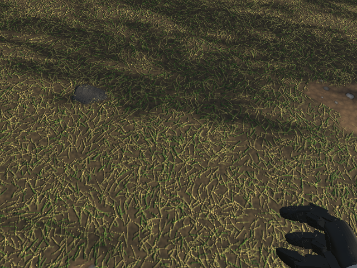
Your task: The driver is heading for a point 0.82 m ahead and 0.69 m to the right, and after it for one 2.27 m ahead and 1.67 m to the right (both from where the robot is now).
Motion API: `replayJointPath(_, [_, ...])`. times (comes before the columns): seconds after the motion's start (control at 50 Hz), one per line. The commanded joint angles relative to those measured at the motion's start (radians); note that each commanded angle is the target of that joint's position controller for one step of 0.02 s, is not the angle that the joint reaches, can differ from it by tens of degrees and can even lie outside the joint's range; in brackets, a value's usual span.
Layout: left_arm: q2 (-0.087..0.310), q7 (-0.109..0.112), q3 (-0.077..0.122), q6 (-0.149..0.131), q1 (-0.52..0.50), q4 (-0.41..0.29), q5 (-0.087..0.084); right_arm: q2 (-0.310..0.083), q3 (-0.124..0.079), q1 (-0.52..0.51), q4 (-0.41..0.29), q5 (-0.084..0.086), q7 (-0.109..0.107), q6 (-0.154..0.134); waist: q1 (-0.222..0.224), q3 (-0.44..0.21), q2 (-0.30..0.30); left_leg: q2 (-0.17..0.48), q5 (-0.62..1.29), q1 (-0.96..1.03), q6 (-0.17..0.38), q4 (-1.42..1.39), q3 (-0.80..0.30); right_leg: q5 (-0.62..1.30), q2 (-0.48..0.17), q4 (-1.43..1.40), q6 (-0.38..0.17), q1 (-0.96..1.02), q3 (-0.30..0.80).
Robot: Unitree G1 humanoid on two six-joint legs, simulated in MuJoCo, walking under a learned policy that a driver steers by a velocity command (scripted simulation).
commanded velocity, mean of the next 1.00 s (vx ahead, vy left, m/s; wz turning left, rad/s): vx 1.00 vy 0.00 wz -0.96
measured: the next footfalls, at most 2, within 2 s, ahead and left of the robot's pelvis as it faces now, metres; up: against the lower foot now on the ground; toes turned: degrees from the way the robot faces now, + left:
left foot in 0.04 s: +0.22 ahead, +0.17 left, +0.00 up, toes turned -5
right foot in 0.48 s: +0.58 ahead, -0.10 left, +0.00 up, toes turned -30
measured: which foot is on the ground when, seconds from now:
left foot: up 0.00-0.02, down 0.04-0.46, up 0.48-0.84, down 0.86-1.00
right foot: down 0.00-0.02, up 0.04-0.46, down 0.48-0.86, up 0.88-1.00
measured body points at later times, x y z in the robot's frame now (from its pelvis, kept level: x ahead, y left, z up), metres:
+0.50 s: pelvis +0.46 -0.03 -0.04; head +0.48 -0.03 +0.41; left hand +0.77 +0.09 -0.11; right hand +0.29 -0.25 -0.16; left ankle +0.23 +0.19 -0.63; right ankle +0.55 -0.08 -0.73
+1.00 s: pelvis +0.87 -0.20 +0.00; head +0.89 -0.21 +0.45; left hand +1.19 -0.13 -0.10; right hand +0.71 -0.47 -0.09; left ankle +1.00 -0.14 -0.73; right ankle +0.73 -0.17 -0.61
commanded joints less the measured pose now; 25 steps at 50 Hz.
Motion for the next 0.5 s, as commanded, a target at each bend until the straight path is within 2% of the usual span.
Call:
replayJointPath(0.02, [0.221,0.005,0.051,-0.012,-0.099,-0.084,0.008,-0.211,-0.093,0.328,0.040,-0.004,-0.037,-0.017,-0.265,-0.178,0.005,-0.054,-0.153,0.638,0.027,-0.002,0.066,0.702,-0.098,0.394,-0.053,-0.303,0.077])
replayJointPath(0.04, [0.124,0.006,0.023,-0.023,-0.127,-0.116,0.009,-0.290,-0.122,0.555,0.063,-0.028,-0.060,-0.020,-0.354,-0.326,0.100,0.165,-0.499,0.873,0.061,-0.013,-0.151,0.444,-0.051,0.735,-0.045,-0.455,0.008])
replayJointPath(0.06, [-0.022,0.008,-0.018,-0.022,-0.016,-0.180,-0.039,-0.375,-0.142,0.526,0.063,-0.060,-0.058,-0.010,-0.241,-0.443,0.409,0.439,-0.793,1.046,0.155,-0.231,-0.712,-0.136,0.031,1.025,-0.017,-0.751,-0.100])
replayJointPath(0.08, [0.049,0.018,-0.022,-0.002,-0.084,-0.172,-0.012,-0.306,-0.143,0.442,0.059,-0.039,-0.056,0.000,-0.232,-0.331,0.303,0.406,-0.914,0.938,0.177,-0.291,-0.775,-0.030,-0.063,1.118,-0.037,-0.882,-0.136])
replayJointPath(0.1, [0.093,0.013,-0.011,0.010,-0.185,-0.172,0.010,-0.204,-0.121,0.372,0.050,-0.027,-0.052,0.000,-0.242,-0.180,0.162,0.344,-0.756,0.808,0.156,-0.268,-0.558,0.062,-0.112,1.084,-0.037,-0.907,-0.159])
replayJointPath(0.12, [0.093,-0.001,-0.010,0.017,-0.234,-0.174,0.019,-0.157,-0.110,0.354,0.069,-0.026,-0.045,-0.001,-0.231,-0.100,0.077,0.292,-0.515,0.703,0.141,-0.257,-0.380,0.109,-0.146,1.034,-0.028,-0.879,-0.162])
replayJointPath(0.14, [0.078,-0.017,-0.011,0.027,-0.268,-0.184,0.030,-0.137,-0.104,0.375,0.094,-0.025,-0.046,-0.003,-0.220,-0.056,0.078,0.245,-0.354,0.639,0.118,-0.264,-0.249,0.118,-0.168,1.008,-0.021,-0.857,-0.161])
replayJointPath(0.16, [0.055,-0.030,-0.016,0.043,-0.272,-0.199,0.036,-0.118,-0.098,0.401,0.124,-0.017,-0.046,-0.010,-0.199,-0.032,0.124,0.223,-0.247,0.602,0.103,-0.267,-0.164,0.121,-0.184,0.997,-0.013,-0.848,-0.164])
replayJointPath(0.18, [0.033,-0.037,-0.023,0.057,-0.292,-0.215,0.036,-0.095,-0.094,0.422,0.151,-0.003,-0.040,-0.019,-0.185,-0.020,0.137,0.210,-0.153,0.595,0.091,-0.271,-0.101,0.126,-0.195,0.996,-0.010,-0.864,-0.172])
replayJointPath(0.2, [0.017,-0.043,-0.029,0.069,-0.322,-0.232,0.035,-0.075,-0.090,0.437,0.171,0.009,-0.034,-0.026,-0.177,-0.006,0.118,0.194,-0.061,0.590,0.075,-0.283,-0.031,0.138,-0.200,0.995,-0.009,-0.885,-0.183])
replayJointPath(0.22, [0.010,-0.048,-0.037,0.074,-0.349,-0.264,0.036,-0.089,-0.093,0.434,0.176,0.012,-0.028,-0.034,-0.163,0.000,0.134,0.212,0.022,0.571,0.082,-0.295,0.008,0.166,-0.205,0.973,-0.006,-0.894,-0.196])
replayJointPath(0.24, [0.012,-0.053,-0.043,0.076,-0.391,-0.288,0.038,-0.089,-0.094,0.421,0.183,0.013,-0.026,-0.040,-0.153,0.020,0.117,0.199,0.091,0.548,0.080,-0.318,0.070,0.214,-0.206,0.939,-0.004,-0.897,-0.212])
replayJointPath(0.26, [0.013,-0.058,-0.048,0.076,-0.424,-0.309,0.040,-0.097,-0.095,0.406,0.188,0.011,-0.027,-0.045,-0.141,0.040,0.119,0.185,0.116,0.521,0.077,-0.343,0.127,0.270,-0.205,0.889,-0.003,-0.885,-0.225])
replayJointPath(0.3, [0.025,-0.066,-0.054,0.077,-0.469,-0.320,0.033,-0.106,-0.096,0.401,0.202,0.007,-0.031,-0.048,-0.134,0.072,0.072,0.129,0.216,0.512,0.057,-0.372,0.247,0.352,-0.178,0.766,-0.015,-0.846,-0.281])
replayJointPath(0.32, [0.014,-0.074,-0.066,0.075,-0.509,-0.346,0.034,-0.136,-0.101,0.411,0.206,0.005,-0.031,-0.052,-0.129,0.106,0.079,0.148,0.274,0.490,0.053,-0.384,0.276,0.376,-0.189,0.652,-0.029,-0.803,-0.307])
replayJointPath(0.34, [0.021,-0.079,-0.069,0.074,-0.548,-0.349,0.034,-0.142,-0.102,0.423,0.218,0.005,-0.034,-0.050,-0.134,0.131,0.049,0.130,0.383,0.498,0.038,-0.392,0.323,0.387,-0.161,0.573,-0.046,-0.757,-0.365])
replayJointPath(0.36, [0.024,-0.080,-0.070,0.073,-0.564,-0.346,0.035,-0.162,-0.106,0.446,0.223,0.005,-0.037,-0.049,-0.137,0.126,0.046,0.119,0.581,0.516,0.027,-0.362,0.355,0.394,-0.119,0.508,-0.067,-0.682,-0.415])
replayJointPath(0.38, [0.040,-0.078,-0.066,0.071,-0.547,-0.332,0.033,-0.189,-0.113,0.477,0.223,0.005,-0.043,-0.041,-0.130,0.091,0.061,0.119,0.809,0.566,0.020,-0.299,0.364,0.375,-0.070,0.484,-0.082,-0.617,-0.455])
replayJointPath(0.4, [0.057,-0.074,-0.061,0.068,-0.491,-0.317,0.034,-0.224,-0.121,0.488,0.220,0.005,-0.055,-0.030,-0.088,0.048,0.095,0.143,0.997,0.603,0.016,-0.200,0.364,0.339,-0.036,0.464,-0.099,-0.539,-0.461])
replayJointPath(0.42, [0.075,-0.068,-0.051,0.067,-0.392,-0.277,0.026,-0.249,-0.126,0.490,0.203,0.004,-0.064,-0.018,-0.046,-0.026,0.098,0.158,1.207,0.615,0.013,-0.031,0.367,0.295,0.010,0.490,-0.117,-0.431,-0.467])
replayJointPath(0.44, [0.101,-0.058,-0.036,0.058,-0.230,-0.242,0.038,-0.292,-0.138,0.452,0.187,0.000,-0.068,-0.004,0.044,-0.073,0.130,0.204,1.194,0.546,0.021,0.190,0.336,0.246,0.011,0.446,-0.155,-0.259,-0.406])
replayJointPath(0.46, [0.155,-0.033,-0.002,0.048,-0.008,-0.167,0.033,-0.286,-0.140,0.402,0.167,-0.009,-0.061,0.011,0.139,-0.165,0.104,0.190,0.967,0.399,0.035,0.503,0.317,0.253,0.011,0.374,-0.193,0.027,-0.322])
replayJointPath(0.48, [0.212,-0.001,0.024,0.054,-0.035,-0.141,0.017,-0.172,-0.119,0.414,0.163,-0.021,-0.036,0.015,0.056,-0.133,-0.079,0.011,-0.165,0.134,0.031,0.879,0.305,0.182,-0.102,0.349,-0.221,0.166,-0.148])
replayJointPath(0.5, [0.354,0.005,0.057,0.081,-0.102,-0.182,0.038,-0.143,-0.106,0.437,0.035,-0.002,-0.035,0.003,-0.046,-0.254,-0.251,-0.117,-0.512,-0.240,-0.021,1.209,0.175,0.244,-0.314,0.212,-0.416,0.419,0.395])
